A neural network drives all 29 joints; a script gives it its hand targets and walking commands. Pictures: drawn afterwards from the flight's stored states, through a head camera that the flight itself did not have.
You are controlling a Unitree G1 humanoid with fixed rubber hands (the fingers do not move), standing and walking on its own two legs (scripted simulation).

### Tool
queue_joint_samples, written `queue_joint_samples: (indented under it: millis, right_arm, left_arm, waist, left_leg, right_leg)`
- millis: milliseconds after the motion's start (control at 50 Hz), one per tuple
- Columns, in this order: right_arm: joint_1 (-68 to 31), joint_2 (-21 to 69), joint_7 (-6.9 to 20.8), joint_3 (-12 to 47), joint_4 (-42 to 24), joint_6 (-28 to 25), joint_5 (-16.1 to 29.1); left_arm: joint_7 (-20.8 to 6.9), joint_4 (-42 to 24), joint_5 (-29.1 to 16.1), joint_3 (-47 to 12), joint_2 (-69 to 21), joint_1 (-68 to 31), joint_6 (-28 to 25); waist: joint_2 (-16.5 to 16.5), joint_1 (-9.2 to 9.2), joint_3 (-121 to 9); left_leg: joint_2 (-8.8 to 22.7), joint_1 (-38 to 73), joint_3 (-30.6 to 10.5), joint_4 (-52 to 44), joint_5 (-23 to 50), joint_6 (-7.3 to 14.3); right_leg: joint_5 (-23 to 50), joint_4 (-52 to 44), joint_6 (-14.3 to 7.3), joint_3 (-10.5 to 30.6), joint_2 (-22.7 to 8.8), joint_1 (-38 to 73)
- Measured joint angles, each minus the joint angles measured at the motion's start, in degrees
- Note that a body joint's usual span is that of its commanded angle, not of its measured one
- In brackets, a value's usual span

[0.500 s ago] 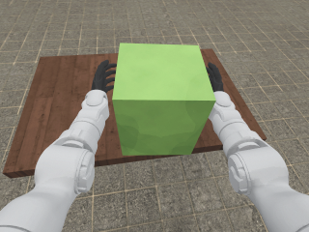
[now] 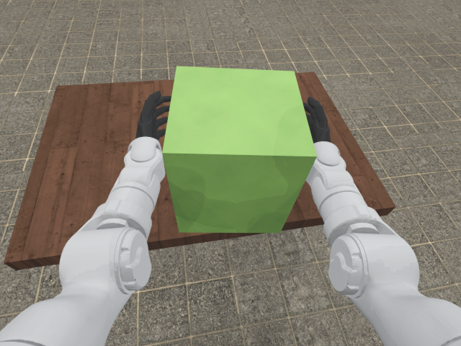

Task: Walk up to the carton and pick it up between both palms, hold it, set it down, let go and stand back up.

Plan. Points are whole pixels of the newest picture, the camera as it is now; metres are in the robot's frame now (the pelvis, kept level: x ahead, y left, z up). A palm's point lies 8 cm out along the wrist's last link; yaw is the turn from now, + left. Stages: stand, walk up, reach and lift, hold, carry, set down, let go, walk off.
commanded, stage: reach and lift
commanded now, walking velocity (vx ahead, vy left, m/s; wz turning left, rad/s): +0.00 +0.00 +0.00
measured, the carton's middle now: (232, 156) +0.44 +0.00 +0.06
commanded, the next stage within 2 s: none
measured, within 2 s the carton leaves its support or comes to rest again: leaves its support in 1.22 s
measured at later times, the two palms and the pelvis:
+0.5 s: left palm (145, 141) +0.43 +0.16 +0.10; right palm (315, 150) +0.42 -0.15 +0.10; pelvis +0.02 +0.00 +0.01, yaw +0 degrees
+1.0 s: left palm (145, 141) +0.43 +0.16 +0.10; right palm (315, 150) +0.42 -0.15 +0.10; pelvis +0.02 +0.00 +0.01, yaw +1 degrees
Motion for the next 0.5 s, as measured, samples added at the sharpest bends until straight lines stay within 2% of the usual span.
queue_joint_samples:
  millis: [80,160,240,320,500]
  right_arm:
    - [3.4,3.6,2.4,-8.7,-5.9,-1.3,-10.9]
    - [7.5,7.0,4.1,-13.4,-11.4,-2.1,-16.5]
    - [9.6,8.8,5.2,-15.2,-14.2,-2.1,-18.6]
    - [10.4,9.3,5.9,-15.9,-15.2,-2.0,-19.6]
    - [12.0,9.1,5.6,-13.8,-16.2,-1.6,-17.5]
  left_arm:
    - [-2.4,-4.3,7.5,6.5,-2.4,2.2,0.0]
    - [-4.3,-9.4,11.1,10.0,-5.1,5.2,1.7]
    - [-5.8,-14.0,12.9,10.9,-6.6,7.6,4.1]
    - [-6.2,-17.7,13.2,10.2,-7.6,9.2,6.5]
    - [-6.6,-22.0,13.4,9.1,-8.5,10.9,9.8]
  waist:
    - [-0.1,0.00,2.8]
    - [-0.1,0.15,4.6]
    - [-0.3,0.34,6.2]
    - [-0.7,0.48,6.9]
    - [-1.6,0.37,7.7]
  left_leg:
    - [-0.4,5.1,0.1,-3.2,0.9,0.2]
    - [-0.8,9.7,0.3,-5.3,1.1,0.4]
    - [-1.1,12.8,0.4,-5.9,0.6,0.5]
    - [-1.0,14.1,0.4,-5.6,0.0,0.4]
    - [-0.9,15.4,0.2,-5.1,-0.9,0.4]
  right_leg:
    - [0.8,-2.9,0.1,0.1,-0.3,4.9]
    - [0.5,-4.1,0.4,0.2,-0.7,9.1]
    - [-0.2,-4.2,0.6,0.3,-1.0,12.0]
    - [-0.8,-4.1,0.6,0.2,-1.0,13.5]
    - [-1.3,-4.3,0.6,0.0,-0.9,15.1]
